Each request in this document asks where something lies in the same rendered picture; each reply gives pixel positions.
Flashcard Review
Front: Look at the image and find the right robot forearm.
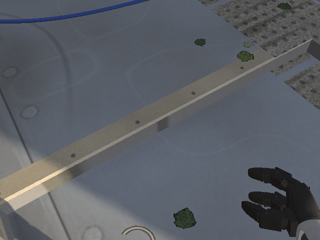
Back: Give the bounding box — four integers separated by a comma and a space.
296, 219, 320, 240

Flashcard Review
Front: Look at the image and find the robot right hand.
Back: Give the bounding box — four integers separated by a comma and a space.
241, 167, 320, 237

